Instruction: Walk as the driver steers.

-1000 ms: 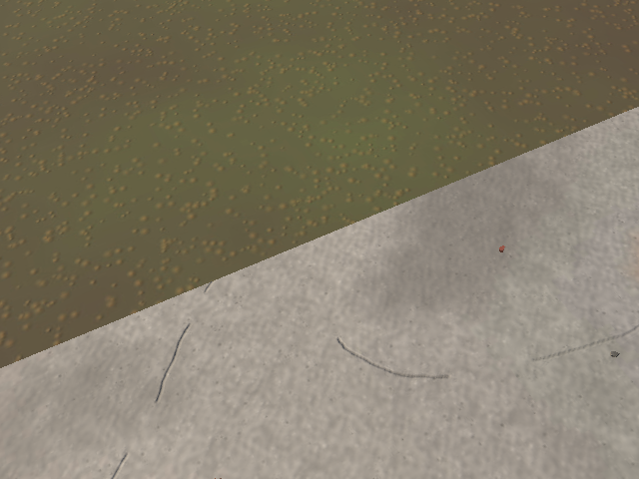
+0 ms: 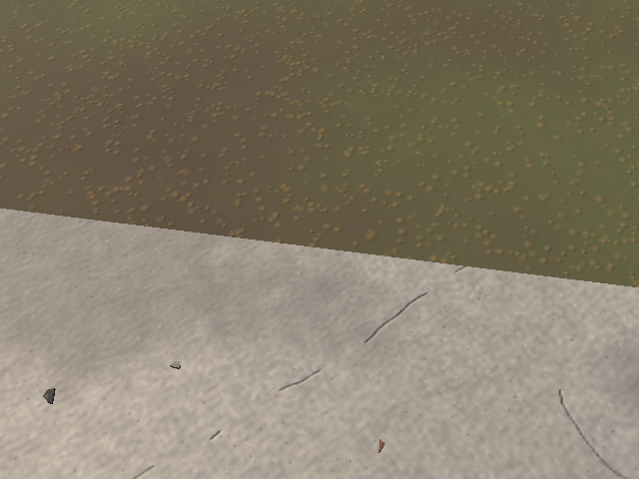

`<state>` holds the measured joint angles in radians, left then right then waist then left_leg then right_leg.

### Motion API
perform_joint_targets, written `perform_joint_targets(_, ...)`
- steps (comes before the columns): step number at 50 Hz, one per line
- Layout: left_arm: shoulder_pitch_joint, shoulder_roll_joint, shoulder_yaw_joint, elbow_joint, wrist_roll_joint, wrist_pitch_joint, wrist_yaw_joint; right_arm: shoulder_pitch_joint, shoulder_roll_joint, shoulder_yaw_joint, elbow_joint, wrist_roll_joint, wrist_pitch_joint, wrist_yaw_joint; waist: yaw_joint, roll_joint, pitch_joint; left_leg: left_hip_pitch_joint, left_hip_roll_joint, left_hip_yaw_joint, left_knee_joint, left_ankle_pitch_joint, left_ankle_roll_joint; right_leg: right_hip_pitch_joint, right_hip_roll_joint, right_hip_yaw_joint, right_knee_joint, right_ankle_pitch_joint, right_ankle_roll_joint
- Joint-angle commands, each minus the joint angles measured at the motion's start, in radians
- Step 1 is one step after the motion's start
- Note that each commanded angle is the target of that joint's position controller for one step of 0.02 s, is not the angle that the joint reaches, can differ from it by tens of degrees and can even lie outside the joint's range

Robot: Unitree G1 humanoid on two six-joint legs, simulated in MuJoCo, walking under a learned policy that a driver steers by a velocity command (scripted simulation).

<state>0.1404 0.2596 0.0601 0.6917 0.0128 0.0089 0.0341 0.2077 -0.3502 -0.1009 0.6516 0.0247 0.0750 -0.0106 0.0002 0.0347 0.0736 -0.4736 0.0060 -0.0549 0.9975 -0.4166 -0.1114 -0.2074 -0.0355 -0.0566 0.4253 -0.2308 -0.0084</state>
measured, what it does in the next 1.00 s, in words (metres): walks ahead, turning left: left foot, then right foot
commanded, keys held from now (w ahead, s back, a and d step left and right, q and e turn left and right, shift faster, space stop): q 0.42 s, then w+q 0.58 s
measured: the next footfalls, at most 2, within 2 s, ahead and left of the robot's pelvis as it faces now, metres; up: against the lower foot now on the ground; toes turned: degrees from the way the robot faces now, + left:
left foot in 0.16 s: +0.03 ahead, +0.15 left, +0.00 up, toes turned +7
right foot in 0.62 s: +0.11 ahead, -0.06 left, +0.00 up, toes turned +26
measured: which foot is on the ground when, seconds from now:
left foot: up 0.00-0.14, down 0.16-0.64, up 0.66-1.00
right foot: down 0.00-0.16, up 0.18-0.60, down 0.62-1.00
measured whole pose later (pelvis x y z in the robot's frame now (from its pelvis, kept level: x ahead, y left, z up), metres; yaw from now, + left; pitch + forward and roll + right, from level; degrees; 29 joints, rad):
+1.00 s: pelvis +0.13 +0.11 -0.01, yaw +35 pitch +2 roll -1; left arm 0.39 0.30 0.06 0.80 -0.01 -0.07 0.01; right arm 0.14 -0.30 -0.05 0.59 0.03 -0.02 0.05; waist 0.10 0.04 0.04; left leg -0.68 0.07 -0.01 0.76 -0.09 -0.02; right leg 0.10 -0.03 -0.16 0.24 -0.36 0.03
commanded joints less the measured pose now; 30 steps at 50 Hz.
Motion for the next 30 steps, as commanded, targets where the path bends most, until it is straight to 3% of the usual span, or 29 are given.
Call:
perform_joint_targets(1,-0.021,0.221,0.064,-0.059,-0.006,-0.001,-0.004,-0.075,-0.05,0.0,-0.118,-0.005,-0.019,0.012,0.041,-0.213,-0.133,0.002,0.027,0.059,-0.142,-0.002,0.007,0.151,-0.251,0.13,-0.094,0.419,-0.22)
perform_joint_targets(5,-0.031,0.238,0.07,-0.048,-0.035,-0.004,-0.019,-0.027,-0.066,-0.011,-0.12,0.0,-0.009,0.027,0.012,-0.215,-0.135,0.127,0.01,0.111,-0.359,0.084,0.06,0.129,-0.272,0.094,-0.032,0.407,-0.185)
perform_joint_targets(6,-0.042,0.232,0.069,-0.044,-0.046,-0.005,-0.02,0.011,-0.065,-0.015,-0.108,-0.001,-0.008,0.029,-0.016,-0.203,-0.138,0.201,-0.006,0.13,-0.475,0.175,0.089,0.099,-0.26,0.066,0.017,0.374,-0.152)
perform_joint_targets(7,-0.001,0.201,0.061,-0.024,-0.049,-0.01,-0.022,0.053,-0.086,-0.026,-0.095,-0.004,-0.008,0.023,-0.029,-0.154,-0.148,0.317,-0.022,0.108,-0.576,0.282,0.124,0.03,-0.228,0.019,0.102,0.283,-0.092)
perform_joint_targets(8,0.04,0.15,0.047,-0.021,-0.018,-0.013,-0.027,0.094,-0.174,-0.052,-0.098,-0.002,-0.012,0.009,-0.022,0.06,-0.164,0.494,0.12,-0.114,-0.628,0.591,0.188,-0.166,-0.141,-0.077,0.332,0.017,0.006)
perform_joint_targets(9,-0.018,0.103,0.024,-0.085,0.026,-0.014,-0.022,0.082,-0.273,-0.063,-0.131,-0.024,-0.028,0.003,-0.014,0.3,-0.159,0.53,0.374,-0.476,-0.618,0.845,0.401,-0.442,0.011,-0.058,0.578,-0.454,0.085)
perform_joint_targets(10,-0.094,0.155,0.04,-0.095,0.006,-0.014,-0.01,0.105,-0.215,-0.049,-0.129,-0.052,-0.054,0.015,-0.089,0.175,-0.219,0.475,0.387,-0.48,-0.647,0.76,0.483,-0.447,0.016,0.094,0.743,-0.475,0.082)
perform_joint_targets(11,-0.098,0.175,0.047,-0.092,-0.014,-0.01,-0.008,0.064,-0.185,-0.035,-0.116,-0.049,-0.071,0.015,-0.056,0.137,-0.173,0.434,0.328,-0.385,-0.656,0.665,0.435,-0.453,-0.003,0.12,0.779,-0.394,0.066)
perform_joint_targets(12,-0.076,0.18,0.053,-0.073,-0.014,-0.006,-0.002,0.009,-0.16,-0.03,-0.113,-0.03,-0.076,0.009,-0.028,0.094,-0.142,0.407,0.266,-0.32,-0.657,0.564,0.375,-0.453,-0.017,0.127,0.752,-0.303,0.059)
perform_joint_targets(13,-0.068,0.19,0.058,-0.064,-0.006,-0.003,0.004,-0.032,-0.135,-0.019,-0.118,-0.013,-0.072,0.002,-0.014,0.087,-0.124,0.39,0.236,-0.293,-0.656,0.546,0.341,-0.451,-0.022,0.131,0.72,-0.239,0.063)
perform_joint_targets(14,-0.056,0.188,0.059,-0.058,-0.001,-0.003,0.002,-0.051,-0.128,-0.011,-0.122,-0.011,-0.068,-0.005,-0.001,0.098,-0.128,0.355,0.211,-0.269,-0.656,0.585,0.334,-0.409,-0.007,0.124,0.729,-0.188,0.072)
perform_joint_targets(16,-0.027,0.168,0.055,-0.048,-0.007,-0.005,-0.004,-0.053,-0.124,-0.006,-0.124,-0.021,-0.063,-0.014,0.009,0.096,-0.157,0.349,0.189,-0.253,-0.656,0.599,0.338,-0.37,0.018,0.117,0.713,-0.128,0.087)
perform_joint_targets(21,-0.069,0.14,0.04,-0.062,-0.011,-0.009,-0.007,-0.031,-0.144,-0.013,-0.114,-0.017,-0.055,-0.023,-0.017,0.105,-0.144,0.368,0.169,-0.314,-0.643,0.469,0.339,-0.344,0.041,0.136,0.47,-0.106,0.104)
perform_joint_targets(22,-0.066,0.141,0.039,-0.061,-0.013,-0.012,-0.011,-0.021,-0.147,-0.015,-0.112,-0.014,-0.053,-0.023,-0.023,0.106,-0.155,0.358,0.162,-0.337,-0.658,0.331,0.342,-0.322,0.045,0.136,0.425,-0.102,0.101)
perform_joint_targets(25,-0.09,0.151,0.04,-0.076,-0.026,-0.032,-0.027,-0.008,-0.151,-0.014,-0.105,-0.009,-0.056,-0.014,-0.042,0.139,-0.107,0.291,0.148,-0.435,-0.715,-0.068,0.352,-0.277,0.06,0.135,0.302,-0.133,0.075)
perform_joint_targets(28,-0.071,0.155,0.044,-0.077,-0.037,-0.065,-0.041,-0.01,-0.149,-0.011,-0.1,-0.007,-0.061,-0.005,-0.029,0.139,-0.092,0.244,0.132,-0.49,-0.708,-0.132,0.345,-0.169,0.074,0.13,0.18,-0.156,0.041)
perform_joint_targets(30,0.008,0.142,0.049,-0.051,-0.042,-0.085,-0.046,-0.043,-0.13,-0.002,-0.105,-0.001,-0.058,-0.006,0.029,0.114,-0.091,0.164,0.083,-0.484,-0.664,-0.165,0.308,0.004,0.071,0.111,0.0,-0.03,0.012)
